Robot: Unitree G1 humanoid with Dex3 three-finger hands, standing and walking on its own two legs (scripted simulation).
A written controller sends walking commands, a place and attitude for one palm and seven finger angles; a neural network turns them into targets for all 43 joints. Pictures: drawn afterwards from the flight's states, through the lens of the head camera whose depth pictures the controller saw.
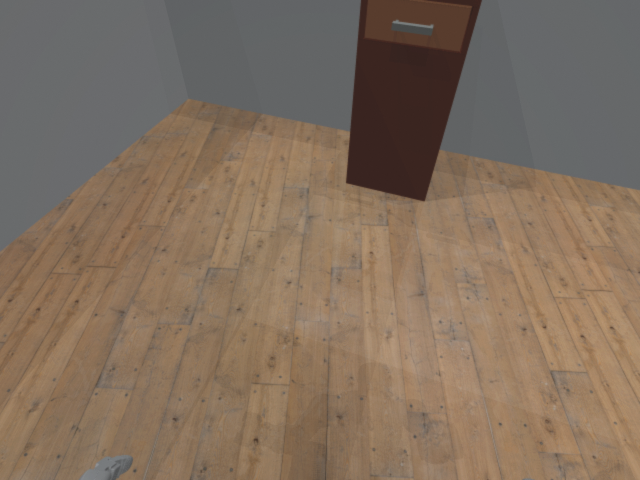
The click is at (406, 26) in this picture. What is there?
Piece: drawer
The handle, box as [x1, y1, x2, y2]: [391, 20, 433, 35]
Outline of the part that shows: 392,22 391,29 429,35 431,34 433,26 432,24 428,26 399,22 398,20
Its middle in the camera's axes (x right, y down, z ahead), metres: +0.32 -0.74 +1.34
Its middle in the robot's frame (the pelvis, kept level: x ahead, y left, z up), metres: +1.51 -0.24 +0.01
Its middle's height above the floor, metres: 0.77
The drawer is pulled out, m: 0.00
